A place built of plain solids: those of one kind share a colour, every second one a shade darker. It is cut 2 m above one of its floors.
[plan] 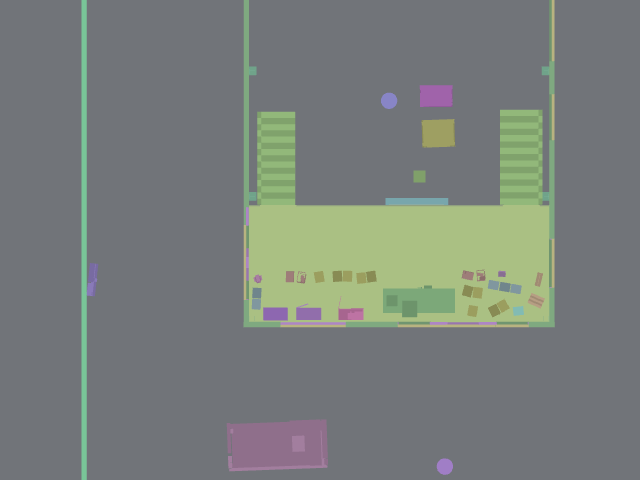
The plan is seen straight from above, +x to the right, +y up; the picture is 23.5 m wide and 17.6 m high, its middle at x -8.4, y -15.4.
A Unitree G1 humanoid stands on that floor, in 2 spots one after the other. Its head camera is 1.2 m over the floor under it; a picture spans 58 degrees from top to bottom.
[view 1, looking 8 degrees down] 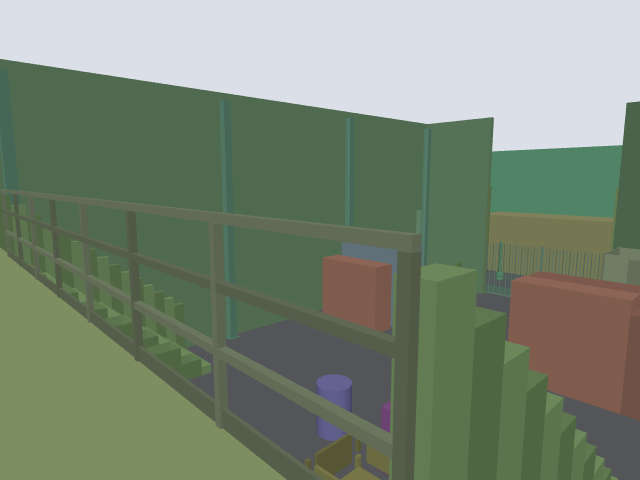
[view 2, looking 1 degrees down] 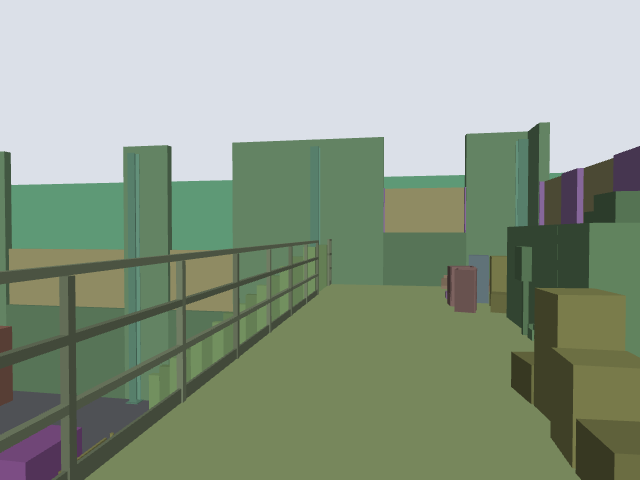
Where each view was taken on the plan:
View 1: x -1.02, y -15.14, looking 137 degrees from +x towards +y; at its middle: wall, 13.78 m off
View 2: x -9.93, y -15.64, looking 10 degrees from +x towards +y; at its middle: steel_column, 10.06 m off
